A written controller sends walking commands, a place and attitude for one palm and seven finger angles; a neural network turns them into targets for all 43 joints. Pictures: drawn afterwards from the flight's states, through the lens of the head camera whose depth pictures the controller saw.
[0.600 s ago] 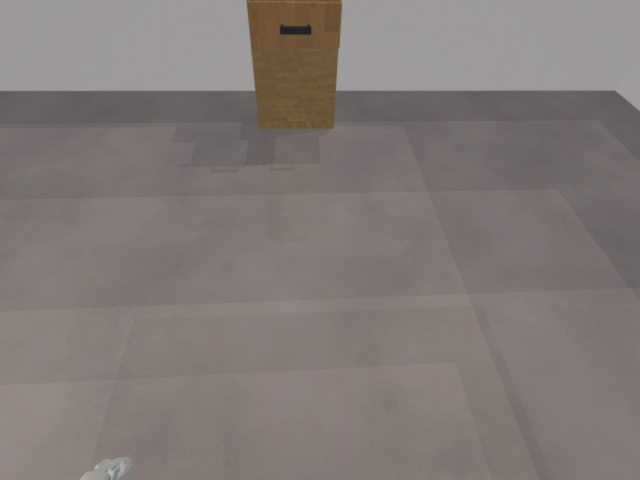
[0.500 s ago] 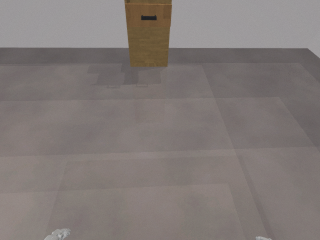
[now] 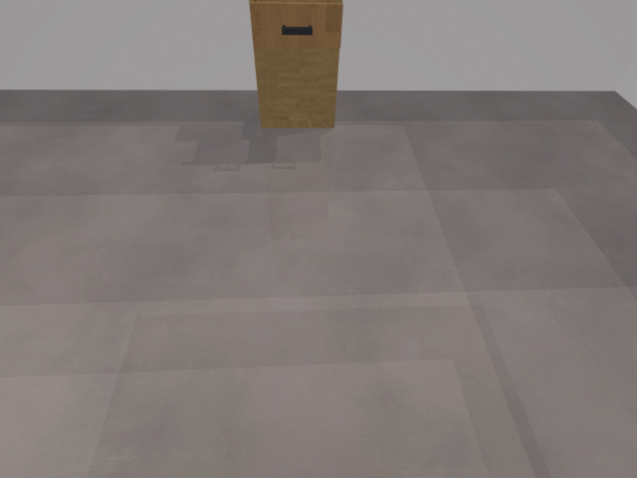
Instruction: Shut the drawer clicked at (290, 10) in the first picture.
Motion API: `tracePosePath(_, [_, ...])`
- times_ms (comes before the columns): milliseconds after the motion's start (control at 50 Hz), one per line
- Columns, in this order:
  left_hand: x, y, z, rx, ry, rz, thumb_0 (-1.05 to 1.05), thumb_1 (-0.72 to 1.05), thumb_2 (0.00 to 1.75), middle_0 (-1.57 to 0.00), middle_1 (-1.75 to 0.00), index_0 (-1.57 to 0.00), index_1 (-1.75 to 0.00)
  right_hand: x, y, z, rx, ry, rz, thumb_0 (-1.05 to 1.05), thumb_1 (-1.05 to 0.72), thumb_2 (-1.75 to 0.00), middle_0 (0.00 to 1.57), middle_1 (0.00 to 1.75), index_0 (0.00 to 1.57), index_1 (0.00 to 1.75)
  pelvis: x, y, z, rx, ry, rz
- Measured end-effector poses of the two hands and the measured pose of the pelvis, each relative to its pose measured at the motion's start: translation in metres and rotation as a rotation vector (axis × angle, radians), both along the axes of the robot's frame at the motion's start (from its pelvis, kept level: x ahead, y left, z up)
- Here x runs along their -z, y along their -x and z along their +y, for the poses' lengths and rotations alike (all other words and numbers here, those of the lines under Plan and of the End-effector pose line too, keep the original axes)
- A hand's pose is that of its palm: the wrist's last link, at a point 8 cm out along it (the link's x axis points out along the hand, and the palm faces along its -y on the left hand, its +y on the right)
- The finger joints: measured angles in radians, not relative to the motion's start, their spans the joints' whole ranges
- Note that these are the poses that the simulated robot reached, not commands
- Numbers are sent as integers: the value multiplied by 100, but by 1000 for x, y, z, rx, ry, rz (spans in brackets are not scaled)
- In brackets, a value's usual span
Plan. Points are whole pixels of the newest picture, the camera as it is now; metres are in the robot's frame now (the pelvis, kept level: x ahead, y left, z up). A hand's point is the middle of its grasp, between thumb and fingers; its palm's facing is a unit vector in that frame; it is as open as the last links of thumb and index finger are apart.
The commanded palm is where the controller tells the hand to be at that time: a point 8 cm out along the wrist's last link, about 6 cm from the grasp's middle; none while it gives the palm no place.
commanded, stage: stand and wait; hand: left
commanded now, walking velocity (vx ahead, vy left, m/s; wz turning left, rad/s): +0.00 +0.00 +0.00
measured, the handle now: (297, 29) +1.81 +0.19 -0.13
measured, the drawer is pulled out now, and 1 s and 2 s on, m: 0.24 0.24 0.24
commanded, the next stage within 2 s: look at it before walking up in 0.24 s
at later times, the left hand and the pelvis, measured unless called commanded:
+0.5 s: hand out of the picture +0.07 +0.24 -0.15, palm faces -0.04 -0.94 -0.32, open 7.4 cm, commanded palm none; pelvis -0.01 -0.01 +0.00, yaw +0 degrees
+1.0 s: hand out of the picture +0.07 +0.24 -0.16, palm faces -0.04 -0.94 -0.33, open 7.4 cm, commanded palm none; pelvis +0.00 -0.01 +0.00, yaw -1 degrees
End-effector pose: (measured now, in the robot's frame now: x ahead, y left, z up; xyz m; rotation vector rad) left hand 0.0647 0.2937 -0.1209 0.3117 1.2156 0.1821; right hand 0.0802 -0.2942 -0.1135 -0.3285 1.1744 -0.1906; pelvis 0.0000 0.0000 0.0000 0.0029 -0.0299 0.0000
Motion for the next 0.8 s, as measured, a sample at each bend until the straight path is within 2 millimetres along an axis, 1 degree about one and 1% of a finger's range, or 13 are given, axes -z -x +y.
tracePosePath(140, [-2,2,-2,4,-2,-2,0,90,90,-21,-30,-21,-30,2,13,-3,11,-5,24,0,-90,-90,20,30,21,30,-1,4,-2,0,-1,-2])
tracePosePath(280, [-3,-1,-7,12,2,-14,0,90,90,-21,-30,-21,-30,3,19,-4,17,-12,28,0,-90,-90,20,30,21,30,-2,7,-5,3,-1,-3])
tracePosePath(520, [-2,-2,-12,21,7,-12,0,90,90,-21,-30,-21,-30,3,22,-6,24,-15,33,0,-90,-90,20,30,21,30,-2,8,-7,7,-1,0])
tracePosePath(800, [-2,0,-12,16,4,2,0,90,90,-21,-30,-21,-30,2,20,-8,22,-13,40,0,-90,-90,20,30,21,30,-3,6,-9,7,-1,3])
